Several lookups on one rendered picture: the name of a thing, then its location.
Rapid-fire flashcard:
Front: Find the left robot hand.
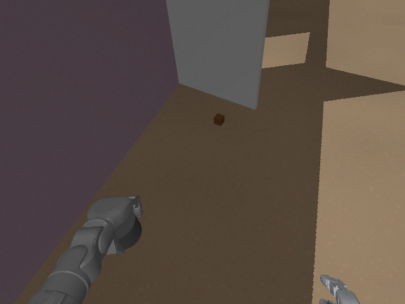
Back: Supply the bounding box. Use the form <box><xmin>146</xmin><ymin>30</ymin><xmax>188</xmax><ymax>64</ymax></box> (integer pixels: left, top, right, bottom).
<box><xmin>87</xmin><ymin>196</ymin><xmax>143</xmax><ymax>255</ymax></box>

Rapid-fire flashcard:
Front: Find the left robot arm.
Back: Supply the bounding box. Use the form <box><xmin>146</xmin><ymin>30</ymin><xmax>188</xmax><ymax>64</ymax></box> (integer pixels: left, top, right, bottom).
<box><xmin>27</xmin><ymin>217</ymin><xmax>116</xmax><ymax>304</ymax></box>

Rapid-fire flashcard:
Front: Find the right robot hand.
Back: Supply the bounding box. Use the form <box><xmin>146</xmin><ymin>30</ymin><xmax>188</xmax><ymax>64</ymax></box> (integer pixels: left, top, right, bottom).
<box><xmin>319</xmin><ymin>275</ymin><xmax>360</xmax><ymax>304</ymax></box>

